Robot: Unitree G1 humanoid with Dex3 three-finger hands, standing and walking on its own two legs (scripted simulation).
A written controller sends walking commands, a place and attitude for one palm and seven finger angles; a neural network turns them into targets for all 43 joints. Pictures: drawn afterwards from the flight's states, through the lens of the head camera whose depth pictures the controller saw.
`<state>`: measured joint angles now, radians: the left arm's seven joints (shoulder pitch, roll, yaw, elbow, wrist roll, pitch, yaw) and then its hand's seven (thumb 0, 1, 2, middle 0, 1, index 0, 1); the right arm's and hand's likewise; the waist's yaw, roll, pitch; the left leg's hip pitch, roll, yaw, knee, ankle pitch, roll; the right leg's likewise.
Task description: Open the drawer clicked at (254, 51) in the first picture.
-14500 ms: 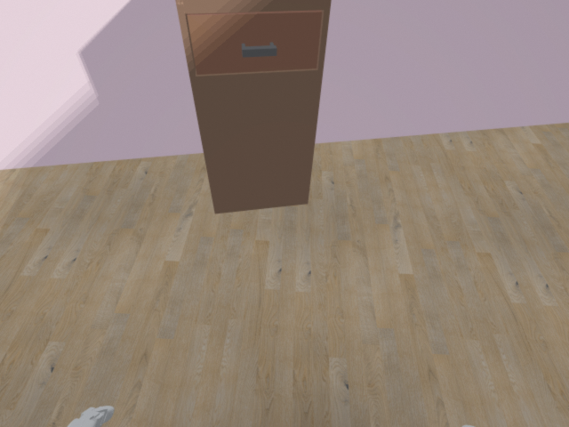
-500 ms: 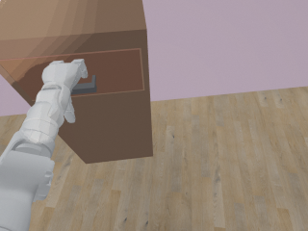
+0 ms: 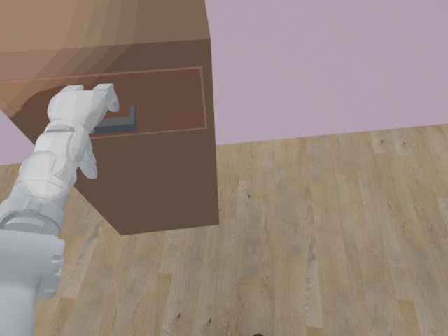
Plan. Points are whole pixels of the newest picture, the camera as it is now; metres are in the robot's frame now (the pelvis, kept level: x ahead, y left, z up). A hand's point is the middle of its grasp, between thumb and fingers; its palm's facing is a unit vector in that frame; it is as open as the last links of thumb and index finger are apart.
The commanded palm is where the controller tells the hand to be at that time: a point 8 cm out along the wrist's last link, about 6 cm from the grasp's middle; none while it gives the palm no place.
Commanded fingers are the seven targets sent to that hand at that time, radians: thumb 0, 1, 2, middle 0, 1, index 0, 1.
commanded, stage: move the hooked fingers above the handle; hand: left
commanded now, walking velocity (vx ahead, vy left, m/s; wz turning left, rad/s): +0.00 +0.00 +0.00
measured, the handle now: (111, 118) +0.55 +0.25 +0.02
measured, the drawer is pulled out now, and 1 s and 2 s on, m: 0.00 0.00 0.00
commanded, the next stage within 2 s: lower the fingers behind the handle in 1.46 s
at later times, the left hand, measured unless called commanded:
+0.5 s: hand (110, 123) +0.49 +0.22 +0.07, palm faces -0.04 -0.05 -1.00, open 13.8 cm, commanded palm +0.47 +0.25 +0.14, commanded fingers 0.00 -0.50 0.30 -0.30 -1.20 -0.30 -1.20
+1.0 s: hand (111, 112) +0.50 +0.21 +0.10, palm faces +0.12 -0.03 -0.99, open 13.8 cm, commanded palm +0.47 +0.25 +0.14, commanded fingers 0.00 -0.50 0.30 -0.30 -1.20 -0.30 -1.20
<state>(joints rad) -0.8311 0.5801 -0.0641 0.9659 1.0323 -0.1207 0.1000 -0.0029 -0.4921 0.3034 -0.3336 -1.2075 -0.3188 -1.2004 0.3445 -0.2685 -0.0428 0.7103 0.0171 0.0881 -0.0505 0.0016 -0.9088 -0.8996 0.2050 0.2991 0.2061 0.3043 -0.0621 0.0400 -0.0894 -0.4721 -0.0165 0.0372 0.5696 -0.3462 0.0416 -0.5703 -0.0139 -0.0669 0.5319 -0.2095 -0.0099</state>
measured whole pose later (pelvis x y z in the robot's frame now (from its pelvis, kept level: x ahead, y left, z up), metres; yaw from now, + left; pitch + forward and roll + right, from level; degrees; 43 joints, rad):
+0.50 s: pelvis +0.01 +0.01 +0.00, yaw -1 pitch +15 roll -1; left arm -0.83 0.53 -0.02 0.96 1.05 -0.17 0.17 0.00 -0.49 0.30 -0.32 -1.20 -0.32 -1.20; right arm 0.36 -0.26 -0.04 0.72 0.00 0.09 -0.03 0.00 -0.91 -0.90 0.20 0.30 0.21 0.30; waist -0.08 0.05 -0.11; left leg -0.49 -0.02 0.05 0.60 -0.37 0.05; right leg -0.59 -0.02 -0.05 0.56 -0.23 0.00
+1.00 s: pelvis +0.00 +0.00 +0.00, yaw -1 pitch +15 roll -1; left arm -0.88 0.51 -0.01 0.96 1.09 -0.12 0.29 0.00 -0.49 0.30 -0.32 -1.20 -0.32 -1.20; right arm 0.27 -0.28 -0.03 0.70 0.00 0.07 -0.02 0.00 -0.91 -0.90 0.20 0.30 0.20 0.30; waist -0.09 0.04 -0.09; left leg -0.50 -0.02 0.05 0.61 -0.37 0.04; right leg -0.61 -0.02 -0.05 0.58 -0.23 -0.01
